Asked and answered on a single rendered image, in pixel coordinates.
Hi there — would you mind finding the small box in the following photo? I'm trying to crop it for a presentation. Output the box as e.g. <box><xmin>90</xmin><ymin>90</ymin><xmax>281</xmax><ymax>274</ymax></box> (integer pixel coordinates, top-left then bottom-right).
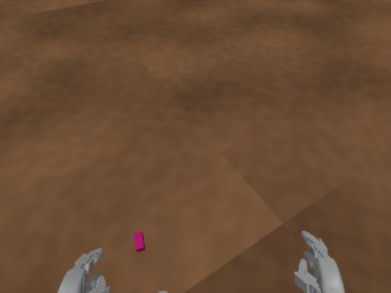
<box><xmin>134</xmin><ymin>232</ymin><xmax>145</xmax><ymax>252</ymax></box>

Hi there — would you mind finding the left robot hand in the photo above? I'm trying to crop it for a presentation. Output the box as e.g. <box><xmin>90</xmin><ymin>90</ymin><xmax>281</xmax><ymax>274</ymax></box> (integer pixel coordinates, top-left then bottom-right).
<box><xmin>57</xmin><ymin>248</ymin><xmax>110</xmax><ymax>293</ymax></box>

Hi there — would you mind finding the right robot hand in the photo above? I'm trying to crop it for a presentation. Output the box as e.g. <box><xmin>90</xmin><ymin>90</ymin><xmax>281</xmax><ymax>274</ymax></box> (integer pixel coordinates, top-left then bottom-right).
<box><xmin>294</xmin><ymin>231</ymin><xmax>345</xmax><ymax>293</ymax></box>

